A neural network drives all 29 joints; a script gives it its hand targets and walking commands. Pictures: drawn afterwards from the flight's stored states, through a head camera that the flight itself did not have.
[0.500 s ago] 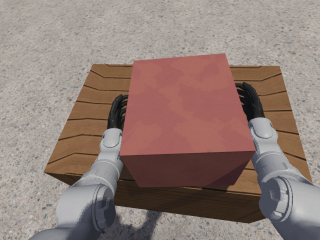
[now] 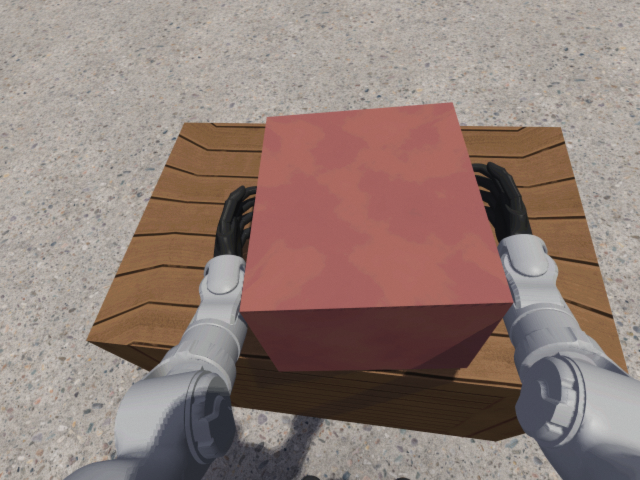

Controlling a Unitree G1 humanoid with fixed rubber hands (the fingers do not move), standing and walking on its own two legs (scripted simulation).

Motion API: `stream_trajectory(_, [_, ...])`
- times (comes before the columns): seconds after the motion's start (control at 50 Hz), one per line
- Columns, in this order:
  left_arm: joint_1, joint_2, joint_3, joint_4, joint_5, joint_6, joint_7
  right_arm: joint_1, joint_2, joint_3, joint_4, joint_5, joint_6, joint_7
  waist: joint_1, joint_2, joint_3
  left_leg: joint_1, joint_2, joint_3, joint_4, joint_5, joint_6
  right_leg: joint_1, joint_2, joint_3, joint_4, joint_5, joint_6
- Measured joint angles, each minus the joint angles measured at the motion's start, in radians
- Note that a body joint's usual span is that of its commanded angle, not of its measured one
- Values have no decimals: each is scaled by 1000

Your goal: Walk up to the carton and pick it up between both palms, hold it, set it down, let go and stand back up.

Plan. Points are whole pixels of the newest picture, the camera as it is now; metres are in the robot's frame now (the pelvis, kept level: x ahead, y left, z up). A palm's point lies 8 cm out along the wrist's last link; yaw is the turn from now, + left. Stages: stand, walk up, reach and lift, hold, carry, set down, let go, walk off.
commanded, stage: set down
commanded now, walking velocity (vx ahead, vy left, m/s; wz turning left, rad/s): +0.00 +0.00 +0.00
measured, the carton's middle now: (364, 239) +0.44 +0.01 -0.02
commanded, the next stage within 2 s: none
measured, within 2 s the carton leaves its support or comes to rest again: neither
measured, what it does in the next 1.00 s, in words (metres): stands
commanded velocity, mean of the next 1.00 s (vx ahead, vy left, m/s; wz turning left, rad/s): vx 0.00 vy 0.00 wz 0.00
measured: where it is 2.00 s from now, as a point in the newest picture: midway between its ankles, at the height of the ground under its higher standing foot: outside the picture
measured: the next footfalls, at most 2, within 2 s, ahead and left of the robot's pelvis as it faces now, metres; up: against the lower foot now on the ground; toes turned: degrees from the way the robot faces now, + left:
none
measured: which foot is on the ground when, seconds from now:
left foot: down 0.00-1.00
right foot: down 0.00-1.00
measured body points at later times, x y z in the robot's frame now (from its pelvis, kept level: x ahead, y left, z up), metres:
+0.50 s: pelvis +0.00 +0.00 +0.00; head +0.11 -0.02 +0.44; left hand +0.41 +0.19 +0.02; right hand +0.46 -0.17 +0.02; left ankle +0.01 +0.14 -0.74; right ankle +0.02 -0.10 -0.74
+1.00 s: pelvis +0.01 +0.01 -0.03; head +0.12 -0.02 +0.41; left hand +0.44 +0.19 -0.01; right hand +0.48 -0.17 +0.00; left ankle +0.01 +0.14 -0.74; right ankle +0.02 -0.10 -0.74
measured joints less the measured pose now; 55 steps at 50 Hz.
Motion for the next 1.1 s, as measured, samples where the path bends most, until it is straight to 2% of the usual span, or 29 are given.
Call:
stream_trajectory(0.18, [20, -11, 23, -30, 23, -12, -7, 12, 12, -31, -21, -33, -16, 13, -2, -1, 9, 8, -2, 3, -9, 3, 2, 5, -1, 3, -5, 2, 1])
stream_trajectory(0.44, [38, -16, 39, -35, 23, -28, -20, 27, 20, -35, -33, -28, -32, 24, -1, 0, 14, 13, -1, 10, 2, -8, 3, 8, -1, 8, 6, -7, 2])
stream_trajectory(0.66, [41, -15, 24, -28, 4, -14, -10, 27, 10, -1, -21, 17, -34, 31, 1, 1, 11, -5, 1, 16, 22, -18, 5, -10, 1, 14, 21, -13, 3])
stream_trajectory(0.76, [25, -3, -32, 25, -61, -11, 17, 16, -21, 87, 27, 108, -9, 22, 8, -4, -16, -46, 4, 22, 53, -32, 5, -50, 4, 20, 44, -19, 5])
stream_trajectory(0.9, [-40, 38, -201, 148, -257, -27, 65, -42, -79, 356, 129, 377, 49, -20, 15, -16, -112, -199, 16, 21, 165, -80, 3, -193, 13, 20, 130, -51, 4])
stream_trajectory(1.0, [-94, 62, -278, 193, -341, -33, 59, -99, -119, 530, 179, 545, 41, -11, 21, -9, -150, -286, 28, 14, 259, -123, -2, -270, 23, 15, 200, -81, 3])
stream_trajectory(1.1, [-121, 65, -318, 203, -390, -18, 42, -132, -156, 631, 205, 660, 24, -11, 40, 6, -146, -317, 34, 7, 312, -149, -4, -296, 28, 9, 246, -104, 2])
